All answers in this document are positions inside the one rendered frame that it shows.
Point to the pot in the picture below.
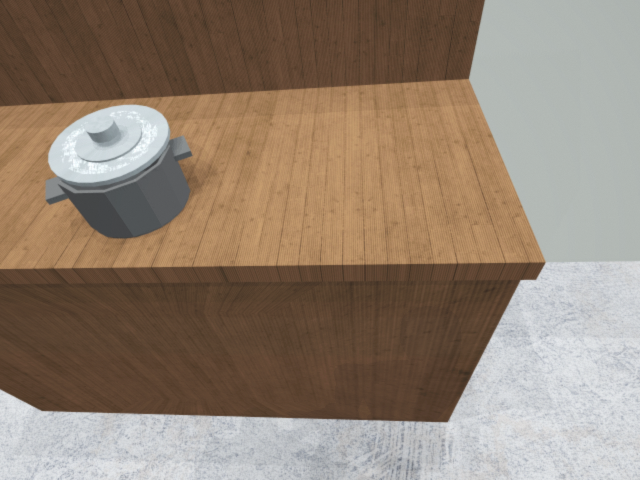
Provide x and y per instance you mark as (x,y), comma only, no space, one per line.
(137,205)

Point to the lid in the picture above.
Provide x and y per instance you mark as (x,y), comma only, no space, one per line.
(143,136)

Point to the knob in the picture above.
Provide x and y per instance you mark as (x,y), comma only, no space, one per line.
(102,129)

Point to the table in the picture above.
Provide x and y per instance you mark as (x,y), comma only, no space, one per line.
(352,236)

